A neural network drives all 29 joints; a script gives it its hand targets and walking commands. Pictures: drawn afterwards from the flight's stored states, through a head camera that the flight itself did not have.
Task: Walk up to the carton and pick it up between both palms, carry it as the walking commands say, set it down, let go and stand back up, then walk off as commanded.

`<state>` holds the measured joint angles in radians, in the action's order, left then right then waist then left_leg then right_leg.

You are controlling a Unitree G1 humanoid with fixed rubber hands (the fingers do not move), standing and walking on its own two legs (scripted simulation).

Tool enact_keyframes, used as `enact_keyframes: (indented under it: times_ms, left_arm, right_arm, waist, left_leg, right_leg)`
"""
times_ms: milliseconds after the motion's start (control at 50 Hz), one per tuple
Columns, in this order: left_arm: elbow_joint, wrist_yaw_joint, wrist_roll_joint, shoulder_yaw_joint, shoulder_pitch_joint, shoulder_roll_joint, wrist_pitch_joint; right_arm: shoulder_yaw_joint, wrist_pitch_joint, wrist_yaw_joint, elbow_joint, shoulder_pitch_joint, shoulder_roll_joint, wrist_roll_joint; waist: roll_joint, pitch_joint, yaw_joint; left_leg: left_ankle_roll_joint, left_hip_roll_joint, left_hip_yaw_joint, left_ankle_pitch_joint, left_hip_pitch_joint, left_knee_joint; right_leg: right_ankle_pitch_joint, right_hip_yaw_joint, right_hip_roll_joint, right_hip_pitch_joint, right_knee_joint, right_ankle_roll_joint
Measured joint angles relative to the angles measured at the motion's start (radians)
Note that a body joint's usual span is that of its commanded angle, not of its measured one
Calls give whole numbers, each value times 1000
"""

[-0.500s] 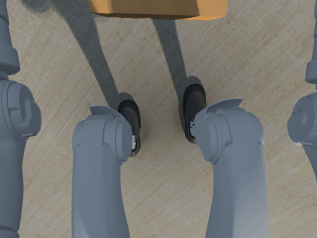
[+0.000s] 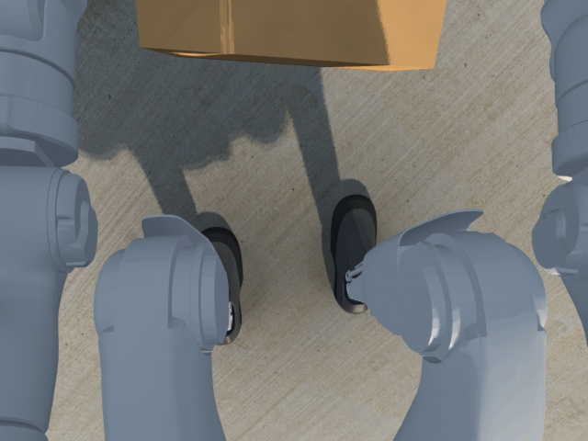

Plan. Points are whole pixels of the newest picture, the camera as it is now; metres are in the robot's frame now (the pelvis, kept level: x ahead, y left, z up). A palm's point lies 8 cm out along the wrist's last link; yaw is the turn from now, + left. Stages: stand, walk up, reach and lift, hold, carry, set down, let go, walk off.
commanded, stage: reach and lift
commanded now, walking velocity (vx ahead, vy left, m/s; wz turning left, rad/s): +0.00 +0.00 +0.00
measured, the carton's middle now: out of the picture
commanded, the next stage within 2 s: none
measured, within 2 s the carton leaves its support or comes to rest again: leaves its support in 1.78 s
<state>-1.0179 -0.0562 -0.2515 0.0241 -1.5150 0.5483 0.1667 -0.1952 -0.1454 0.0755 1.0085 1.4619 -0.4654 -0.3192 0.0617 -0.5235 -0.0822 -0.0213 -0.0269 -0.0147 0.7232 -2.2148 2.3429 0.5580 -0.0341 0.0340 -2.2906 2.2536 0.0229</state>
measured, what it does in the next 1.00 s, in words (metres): stands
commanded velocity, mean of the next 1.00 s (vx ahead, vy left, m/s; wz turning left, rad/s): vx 0.00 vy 0.00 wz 0.00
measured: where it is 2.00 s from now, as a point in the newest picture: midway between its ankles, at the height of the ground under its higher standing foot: (290, 286)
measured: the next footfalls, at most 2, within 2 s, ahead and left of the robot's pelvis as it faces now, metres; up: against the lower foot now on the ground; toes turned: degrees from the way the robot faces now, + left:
none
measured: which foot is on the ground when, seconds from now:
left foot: down 0.00-1.00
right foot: down 0.00-1.00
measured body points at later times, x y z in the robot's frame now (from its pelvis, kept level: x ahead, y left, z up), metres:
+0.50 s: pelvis +0.00 +0.00 -0.02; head +0.39 +0.01 +0.20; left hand +0.56 +0.18 -0.23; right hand +0.54 -0.26 -0.21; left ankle +0.08 +0.10 -0.31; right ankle +0.12 -0.11 -0.31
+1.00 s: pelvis +0.00 -0.01 +0.00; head +0.40 +0.01 +0.20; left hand +0.56 +0.17 -0.24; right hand +0.56 -0.20 -0.21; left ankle +0.08 +0.10 -0.31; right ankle +0.12 -0.11 -0.31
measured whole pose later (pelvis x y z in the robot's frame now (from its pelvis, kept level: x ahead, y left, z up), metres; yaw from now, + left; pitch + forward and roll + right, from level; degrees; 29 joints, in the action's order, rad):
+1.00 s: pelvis +0.00 -0.01 +0.00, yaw +0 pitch +35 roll -1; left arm -1.11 -0.10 -0.27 -0.08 -1.53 0.48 0.11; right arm -0.09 -0.07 0.11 1.27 1.61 -0.39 -0.34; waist 0.04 -0.52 -0.05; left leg -0.02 0.00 -0.01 0.71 -2.24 2.34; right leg 0.56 -0.05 0.05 -2.31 2.25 0.05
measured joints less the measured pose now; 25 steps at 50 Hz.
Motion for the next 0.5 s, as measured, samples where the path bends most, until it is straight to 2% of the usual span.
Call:
enact_keyframes:
  times_ms: [40,120,180,240,340,440,500]
  left_arm:
    - [-27,1,21,14,-8,-35,-1]
    - [-74,5,74,34,-14,-124,-16]
    - [-69,-4,104,79,5,-150,-23]
    - [-58,-14,92,106,28,-98,-34]
    - [-36,-10,28,34,58,14,-38]
    - [-21,18,-33,-71,55,-49,-38]
    - [-52,29,-21,-66,16,-76,-22]
  right_arm:
    - [-7,16,-13,62,28,-4,3]
    - [6,26,-40,172,52,-22,1]
    - [0,12,-38,236,72,-36,30]
    - [0,28,-17,203,72,-25,30]
    - [7,70,-5,148,74,-7,4]
    - [39,49,-22,210,62,-50,-9]
    - [51,25,-27,236,60,-50,-12]
  waist:
    - [-12,1,8]
    - [-48,2,47]
    - [-53,2,66]
    - [-33,1,55]
    - [-15,1,20]
    - [-44,2,34]
    - [-50,2,31]
  left_leg:
    - [-4,0,1,10,-4,25]
    - [-8,-1,-3,23,-7,51]
    - [-5,0,-9,31,-4,57]
    - [0,6,-6,37,-6,55]
    - [-1,23,-2,22,-26,55]
    - [-13,18,-16,8,-30,55]
    - [-18,17,-15,-6,-33,50]
  right_leg:
    - [8,-3,3,-1,20,-3]
    - [22,-1,7,-5,47,-6]
    - [30,4,8,-10,60,-1]
    - [33,-2,9,-17,62,10]
    - [29,-18,19,-25,59,22]
    - [21,-6,26,-25,64,17]
    - [11,-7,27,-24,57,14]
